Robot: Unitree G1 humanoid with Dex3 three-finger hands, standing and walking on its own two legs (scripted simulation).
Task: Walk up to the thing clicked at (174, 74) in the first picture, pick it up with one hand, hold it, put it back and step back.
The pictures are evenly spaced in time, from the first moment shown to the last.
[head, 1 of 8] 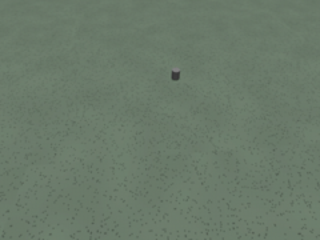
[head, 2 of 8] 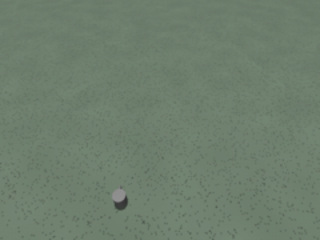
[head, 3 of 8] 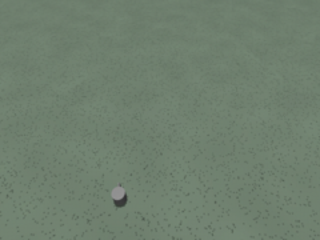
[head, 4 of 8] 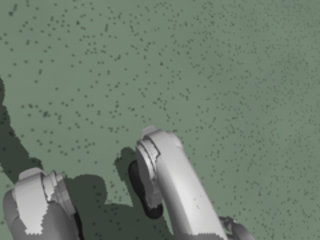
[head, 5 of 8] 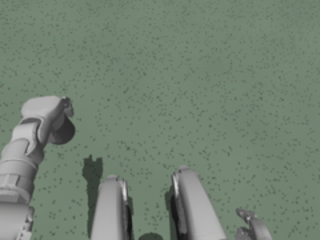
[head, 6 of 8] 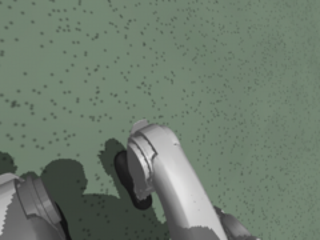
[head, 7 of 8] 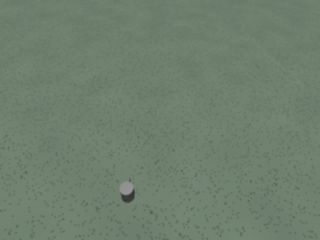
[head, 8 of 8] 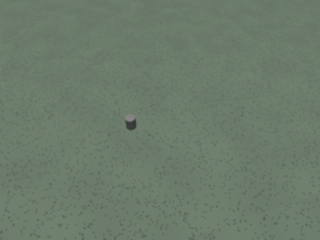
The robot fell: no
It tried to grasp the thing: yes
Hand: left
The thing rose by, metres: 0.65
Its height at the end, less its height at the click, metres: +0.00
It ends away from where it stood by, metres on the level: 0.02
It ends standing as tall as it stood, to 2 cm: yes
